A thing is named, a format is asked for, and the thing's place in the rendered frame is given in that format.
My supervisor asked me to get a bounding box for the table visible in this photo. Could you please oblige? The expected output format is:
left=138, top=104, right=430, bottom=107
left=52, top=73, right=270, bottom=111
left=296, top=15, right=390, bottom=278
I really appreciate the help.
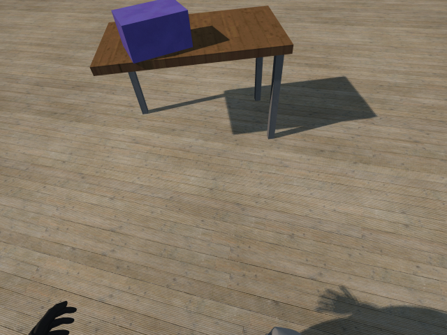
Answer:
left=90, top=6, right=293, bottom=139

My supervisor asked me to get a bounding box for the carton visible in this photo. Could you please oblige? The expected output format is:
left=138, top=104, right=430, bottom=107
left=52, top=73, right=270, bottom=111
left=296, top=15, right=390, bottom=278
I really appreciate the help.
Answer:
left=111, top=0, right=193, bottom=64

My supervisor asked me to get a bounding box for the left robot hand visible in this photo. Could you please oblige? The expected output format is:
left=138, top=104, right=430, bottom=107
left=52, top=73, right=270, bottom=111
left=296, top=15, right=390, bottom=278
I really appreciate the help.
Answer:
left=28, top=301, right=77, bottom=335

